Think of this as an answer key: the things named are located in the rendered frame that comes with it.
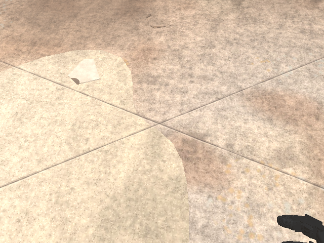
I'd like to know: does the right robot hand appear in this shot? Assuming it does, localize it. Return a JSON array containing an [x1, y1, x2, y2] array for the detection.
[[277, 214, 324, 243]]

